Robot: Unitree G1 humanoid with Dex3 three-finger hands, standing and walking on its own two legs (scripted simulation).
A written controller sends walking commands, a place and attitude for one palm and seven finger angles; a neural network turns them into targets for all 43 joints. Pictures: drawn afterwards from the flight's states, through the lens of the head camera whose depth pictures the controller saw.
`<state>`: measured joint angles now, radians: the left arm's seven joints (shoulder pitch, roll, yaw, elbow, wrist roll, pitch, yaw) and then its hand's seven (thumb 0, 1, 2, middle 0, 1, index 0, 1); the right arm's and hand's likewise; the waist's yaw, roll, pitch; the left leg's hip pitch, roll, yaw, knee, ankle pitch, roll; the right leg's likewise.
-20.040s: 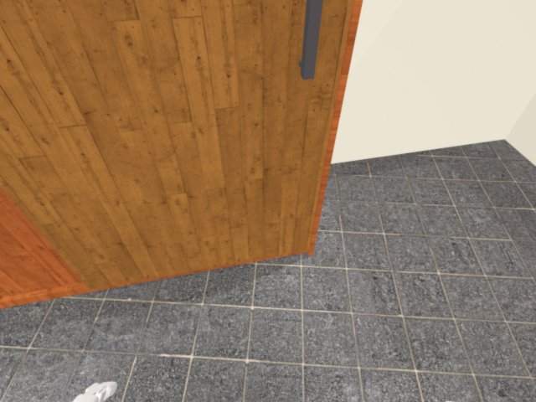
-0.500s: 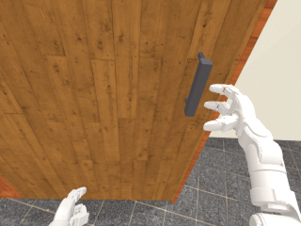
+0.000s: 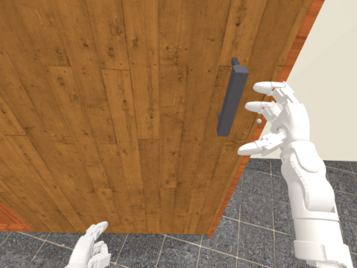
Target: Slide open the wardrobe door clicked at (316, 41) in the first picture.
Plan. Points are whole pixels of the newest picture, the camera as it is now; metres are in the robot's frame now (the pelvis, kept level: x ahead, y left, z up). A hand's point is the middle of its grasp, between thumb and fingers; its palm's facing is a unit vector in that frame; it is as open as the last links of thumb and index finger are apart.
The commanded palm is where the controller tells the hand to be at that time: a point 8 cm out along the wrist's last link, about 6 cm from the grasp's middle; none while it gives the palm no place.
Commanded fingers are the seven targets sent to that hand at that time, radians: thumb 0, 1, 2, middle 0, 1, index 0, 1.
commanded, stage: move the hooked fingers beside the handle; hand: right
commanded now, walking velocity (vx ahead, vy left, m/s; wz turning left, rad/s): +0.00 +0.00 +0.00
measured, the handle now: (228, 98) +0.43 -0.07 +0.20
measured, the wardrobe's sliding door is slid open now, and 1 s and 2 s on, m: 0.00 0.00 0.00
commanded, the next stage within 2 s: feel for the door with the fingertips in 0.80 s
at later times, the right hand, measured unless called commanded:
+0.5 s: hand (269, 102) +0.39 -0.14 +0.22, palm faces -0.02 +1.00 -0.03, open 14.0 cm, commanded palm +0.35 -0.19 +0.19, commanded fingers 0.00 0.50 -0.30 0.30 1.20 0.30 1.20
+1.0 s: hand (264, 112) +0.39 -0.14 +0.20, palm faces -0.05 +1.00 -0.01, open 14.0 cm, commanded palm +0.35 -0.18 +0.20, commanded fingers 0.00 0.50 -0.30 0.30 1.20 0.30 1.20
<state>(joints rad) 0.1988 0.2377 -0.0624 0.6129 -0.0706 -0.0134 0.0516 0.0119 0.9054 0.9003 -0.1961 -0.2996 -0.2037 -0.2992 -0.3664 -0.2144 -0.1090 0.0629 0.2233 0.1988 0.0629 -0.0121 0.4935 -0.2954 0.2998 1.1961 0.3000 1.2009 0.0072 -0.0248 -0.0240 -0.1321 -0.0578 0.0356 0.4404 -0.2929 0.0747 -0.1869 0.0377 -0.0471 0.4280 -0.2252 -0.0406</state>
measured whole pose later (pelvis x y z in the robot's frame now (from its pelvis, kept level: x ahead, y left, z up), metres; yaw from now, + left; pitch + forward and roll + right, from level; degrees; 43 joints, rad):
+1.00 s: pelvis +0.00 +0.00 +0.00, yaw -1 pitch -1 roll +0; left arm 0.21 0.26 -0.07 0.62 -0.10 0.07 0.06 0.01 0.90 0.90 -0.20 -0.30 -0.21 -0.30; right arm -0.57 -0.26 -0.14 0.33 0.23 0.37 0.10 -0.01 0.49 -0.30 0.34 1.22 0.30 1.20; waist 0.01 -0.04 -0.05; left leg -0.11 -0.06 0.05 0.39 -0.27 0.07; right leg -0.19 0.04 -0.03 0.42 -0.22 -0.04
